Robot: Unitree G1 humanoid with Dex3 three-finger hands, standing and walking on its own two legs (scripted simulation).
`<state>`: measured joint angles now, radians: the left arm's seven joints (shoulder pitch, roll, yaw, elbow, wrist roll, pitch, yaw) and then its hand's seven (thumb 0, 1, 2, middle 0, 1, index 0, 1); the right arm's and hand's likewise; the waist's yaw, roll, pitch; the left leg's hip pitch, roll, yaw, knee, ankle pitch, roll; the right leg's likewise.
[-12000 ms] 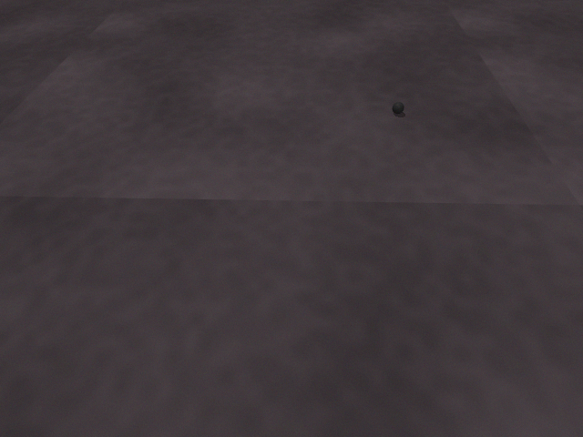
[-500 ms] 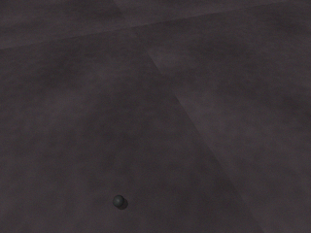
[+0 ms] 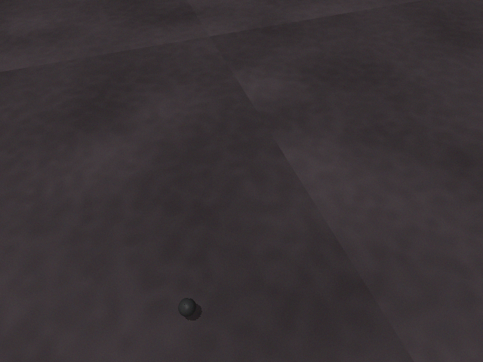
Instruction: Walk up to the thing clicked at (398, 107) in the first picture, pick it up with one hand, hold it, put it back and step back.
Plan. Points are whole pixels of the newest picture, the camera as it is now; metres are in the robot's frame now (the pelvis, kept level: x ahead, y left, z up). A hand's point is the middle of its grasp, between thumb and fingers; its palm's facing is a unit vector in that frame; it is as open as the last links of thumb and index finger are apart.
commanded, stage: stand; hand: left
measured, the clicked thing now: (187, 307) +0.44 +0.27 -0.75
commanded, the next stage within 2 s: walk up in 0.22 s
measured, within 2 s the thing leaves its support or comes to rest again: neither
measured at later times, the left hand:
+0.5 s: hand out of the picture +0.08 +0.29 -0.17, palm faces -0.03 -0.92 -0.38, open 7.4 cm
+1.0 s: hand out of the picture -0.05 +0.29 -0.18, palm faces -0.09 -0.92 -0.39, open 7.4 cm
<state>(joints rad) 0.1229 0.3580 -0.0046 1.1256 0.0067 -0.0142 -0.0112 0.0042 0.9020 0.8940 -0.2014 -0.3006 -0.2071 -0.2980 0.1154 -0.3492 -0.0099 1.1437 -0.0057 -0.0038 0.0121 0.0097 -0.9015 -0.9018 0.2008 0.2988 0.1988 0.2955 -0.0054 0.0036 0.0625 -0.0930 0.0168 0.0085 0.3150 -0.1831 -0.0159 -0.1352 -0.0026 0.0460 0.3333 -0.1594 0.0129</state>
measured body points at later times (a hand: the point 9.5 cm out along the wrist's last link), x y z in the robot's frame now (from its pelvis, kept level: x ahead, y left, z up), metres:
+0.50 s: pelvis -0.05 +0.02 -0.02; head +0.02 +0.03 +0.42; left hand +0.08 +0.33 -0.15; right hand +0.05 -0.31 -0.14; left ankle -0.06 +0.13 -0.73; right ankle +0.02 -0.13 -0.75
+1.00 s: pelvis -0.16 +0.02 -0.03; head -0.09 +0.02 +0.41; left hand -0.04 +0.33 -0.15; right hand -0.07 -0.30 -0.14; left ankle -0.08 +0.14 -0.75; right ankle -0.21 -0.11 -0.75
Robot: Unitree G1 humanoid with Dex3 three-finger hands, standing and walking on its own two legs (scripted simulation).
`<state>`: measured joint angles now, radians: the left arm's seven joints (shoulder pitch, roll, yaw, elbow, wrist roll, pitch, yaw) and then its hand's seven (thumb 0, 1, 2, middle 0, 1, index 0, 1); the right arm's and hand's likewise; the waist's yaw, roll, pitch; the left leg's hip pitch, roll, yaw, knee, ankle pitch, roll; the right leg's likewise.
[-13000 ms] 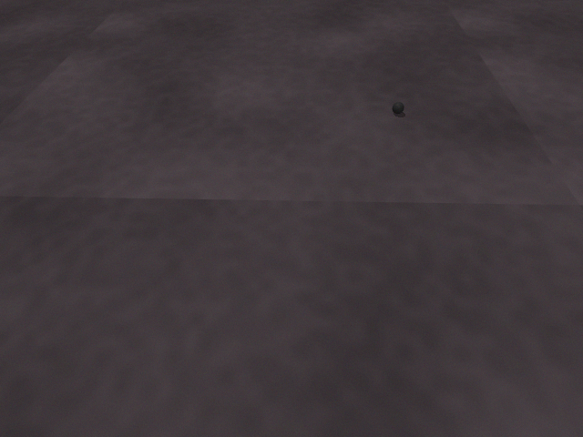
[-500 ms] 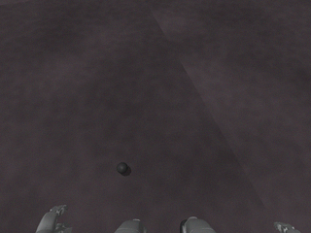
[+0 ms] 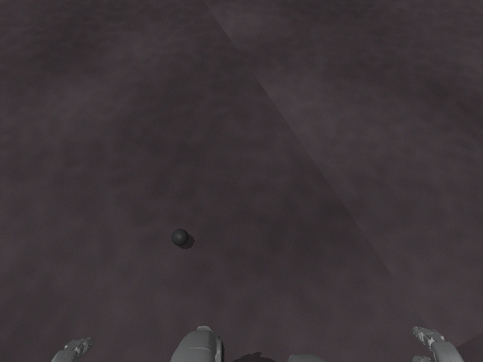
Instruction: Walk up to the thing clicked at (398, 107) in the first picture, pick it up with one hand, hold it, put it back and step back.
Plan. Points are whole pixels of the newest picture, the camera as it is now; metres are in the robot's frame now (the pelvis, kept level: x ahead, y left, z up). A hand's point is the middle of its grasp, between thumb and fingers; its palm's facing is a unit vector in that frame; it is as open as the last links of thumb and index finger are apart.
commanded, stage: walk up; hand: left
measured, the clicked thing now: (180, 237) +0.58 +0.30 -0.72
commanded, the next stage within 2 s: stand in 1.56 s
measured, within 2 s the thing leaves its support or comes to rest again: neither
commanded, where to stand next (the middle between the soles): +0.22 +0.03 m, yaw +5 degrees
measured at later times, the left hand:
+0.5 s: hand out of the picture -0.05 +0.24 -0.14, palm faces +0.14 -0.93 -0.33, open 7.4 cm
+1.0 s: hand out of the picture -0.14 +0.23 -0.14, palm faces +0.13 -0.93 -0.34, open 7.4 cm
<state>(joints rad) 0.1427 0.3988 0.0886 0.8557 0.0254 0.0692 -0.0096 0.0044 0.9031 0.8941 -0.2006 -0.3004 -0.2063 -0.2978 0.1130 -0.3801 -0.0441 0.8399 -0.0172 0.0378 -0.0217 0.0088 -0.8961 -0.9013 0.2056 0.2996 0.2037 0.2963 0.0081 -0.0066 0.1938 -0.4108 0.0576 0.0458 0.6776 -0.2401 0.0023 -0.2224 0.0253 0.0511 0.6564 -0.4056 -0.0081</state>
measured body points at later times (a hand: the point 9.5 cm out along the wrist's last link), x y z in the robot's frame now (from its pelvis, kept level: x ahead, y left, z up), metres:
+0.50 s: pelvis -0.13 -0.03 +0.01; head -0.09 +0.00 +0.46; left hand -0.06 +0.29 -0.12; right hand -0.01 -0.32 -0.10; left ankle -0.13 +0.09 -0.72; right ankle -0.13 -0.16 -0.66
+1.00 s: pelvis -0.17 -0.04 +0.02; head -0.17 -0.03 +0.47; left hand -0.15 +0.28 -0.11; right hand -0.07 -0.32 -0.11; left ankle -0.15 +0.08 -0.72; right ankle -0.16 -0.18 -0.72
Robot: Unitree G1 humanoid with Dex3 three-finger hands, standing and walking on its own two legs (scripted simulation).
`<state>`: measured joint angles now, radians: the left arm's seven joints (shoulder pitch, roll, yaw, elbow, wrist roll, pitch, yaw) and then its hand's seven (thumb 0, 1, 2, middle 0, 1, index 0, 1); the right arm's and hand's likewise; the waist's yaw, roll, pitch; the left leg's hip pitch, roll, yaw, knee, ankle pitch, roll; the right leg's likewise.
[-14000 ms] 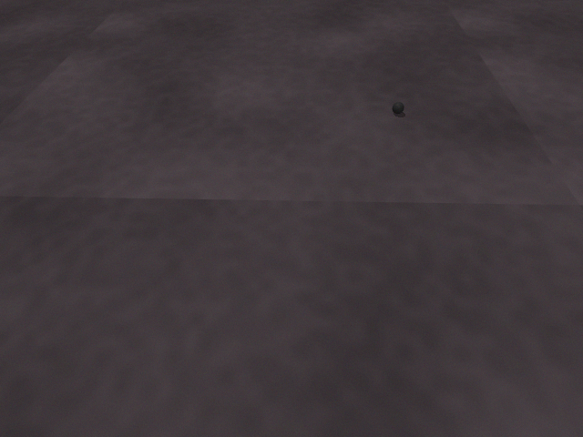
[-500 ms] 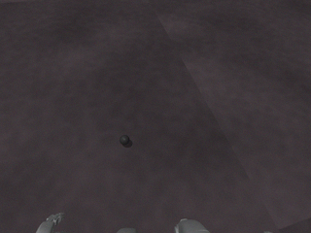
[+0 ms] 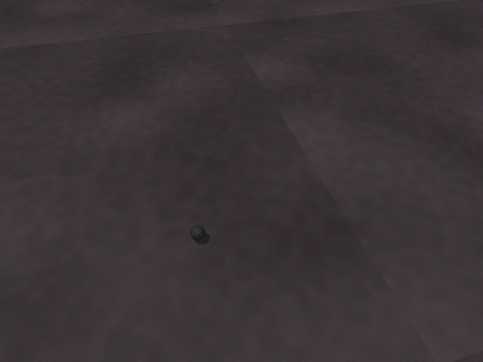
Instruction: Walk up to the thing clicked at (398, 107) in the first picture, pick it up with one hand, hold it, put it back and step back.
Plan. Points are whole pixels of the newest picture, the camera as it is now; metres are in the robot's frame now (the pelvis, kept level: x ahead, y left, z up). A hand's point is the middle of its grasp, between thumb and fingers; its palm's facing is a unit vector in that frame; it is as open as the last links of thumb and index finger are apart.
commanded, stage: walk up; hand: left
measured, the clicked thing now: (197, 232) +0.79 +0.26 -0.74
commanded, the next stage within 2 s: stand in 0.56 s
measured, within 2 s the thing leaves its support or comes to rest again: neither
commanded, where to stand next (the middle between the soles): +0.40 +0.03 m, yaw -2 degrees
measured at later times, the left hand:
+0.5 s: hand out of the picture +0.12 +0.25 -0.15, palm faces +0.03 -0.94 -0.33, open 7.4 cm
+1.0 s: hand out of the picture +0.09 +0.25 -0.15, palm faces -0.03 -0.94 -0.33, open 7.4 cm
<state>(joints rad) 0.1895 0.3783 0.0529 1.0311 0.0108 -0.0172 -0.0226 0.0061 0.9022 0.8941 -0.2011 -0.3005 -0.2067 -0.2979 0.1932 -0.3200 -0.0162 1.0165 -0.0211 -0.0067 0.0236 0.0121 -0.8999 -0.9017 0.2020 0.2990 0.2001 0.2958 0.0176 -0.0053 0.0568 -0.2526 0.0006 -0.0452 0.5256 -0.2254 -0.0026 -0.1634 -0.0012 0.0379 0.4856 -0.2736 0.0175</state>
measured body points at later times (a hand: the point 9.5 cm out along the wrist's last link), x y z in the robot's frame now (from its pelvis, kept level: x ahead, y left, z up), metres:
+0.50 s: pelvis +0.02 -0.01 +0.01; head +0.03 +0.00 +0.46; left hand +0.12 +0.29 -0.12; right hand +0.13 -0.30 -0.12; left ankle +0.04 +0.12 -0.74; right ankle +0.00 -0.14 -0.74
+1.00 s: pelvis +0.01 -0.01 +0.01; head +0.02 +0.00 +0.46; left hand +0.09 +0.30 -0.12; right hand +0.08 -0.31 -0.12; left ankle +0.04 +0.12 -0.74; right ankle +0.00 -0.14 -0.74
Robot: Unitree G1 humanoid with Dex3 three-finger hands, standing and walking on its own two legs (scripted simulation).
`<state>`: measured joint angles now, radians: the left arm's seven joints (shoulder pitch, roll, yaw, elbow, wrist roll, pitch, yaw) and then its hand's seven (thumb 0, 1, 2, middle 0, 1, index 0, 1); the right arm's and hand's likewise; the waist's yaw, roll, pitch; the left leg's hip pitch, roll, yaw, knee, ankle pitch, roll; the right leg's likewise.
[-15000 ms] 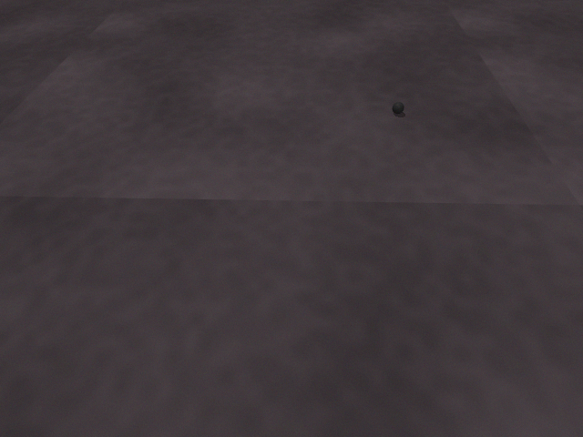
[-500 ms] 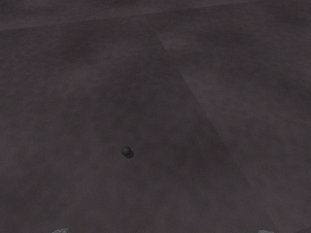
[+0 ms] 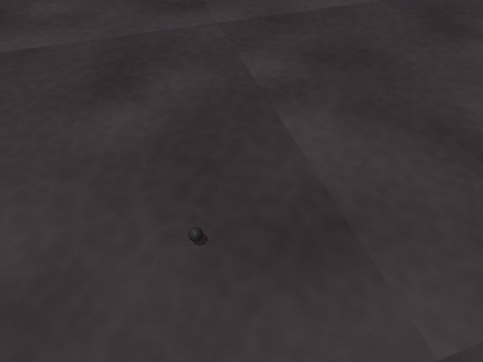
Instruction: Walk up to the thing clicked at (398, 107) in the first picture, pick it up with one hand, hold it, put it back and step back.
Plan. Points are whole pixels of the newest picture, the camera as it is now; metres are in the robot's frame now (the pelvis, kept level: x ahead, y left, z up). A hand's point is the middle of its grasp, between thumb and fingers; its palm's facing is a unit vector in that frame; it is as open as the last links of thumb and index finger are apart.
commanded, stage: stand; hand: left
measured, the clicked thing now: (195, 234) +0.78 +0.26 -0.75
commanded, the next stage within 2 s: walk up in 0.56 s
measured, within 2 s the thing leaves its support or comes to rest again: neither
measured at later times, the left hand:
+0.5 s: hand out of the picture +0.06 +0.25 -0.16, palm faces -0.03 -0.94 -0.34, open 7.4 cm
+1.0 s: hand out of the picture +0.12 +0.33 -0.16, palm faces -0.04 -0.93 -0.35, open 7.4 cm
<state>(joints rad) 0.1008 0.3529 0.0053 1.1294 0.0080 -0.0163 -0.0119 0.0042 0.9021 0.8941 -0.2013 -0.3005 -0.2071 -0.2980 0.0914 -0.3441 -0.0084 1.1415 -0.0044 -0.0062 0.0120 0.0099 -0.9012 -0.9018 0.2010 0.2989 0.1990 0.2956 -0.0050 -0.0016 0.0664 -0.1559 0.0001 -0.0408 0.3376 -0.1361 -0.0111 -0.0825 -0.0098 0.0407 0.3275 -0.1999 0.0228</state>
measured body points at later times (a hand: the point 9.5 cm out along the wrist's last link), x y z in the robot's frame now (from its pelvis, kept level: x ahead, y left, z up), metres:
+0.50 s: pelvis +0.00 +0.00 +0.00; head +0.01 +0.00 +0.45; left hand +0.07 +0.30 -0.13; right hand +0.07 -0.30 -0.14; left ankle +0.03 +0.13 -0.75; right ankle -0.01 -0.14 -0.75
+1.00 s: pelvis +0.09 +0.05 -0.01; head +0.11 +0.07 +0.44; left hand +0.13 +0.38 -0.14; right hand +0.14 -0.27 -0.11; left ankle +0.10 +0.15 -0.75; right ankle +0.09 -0.10 -0.69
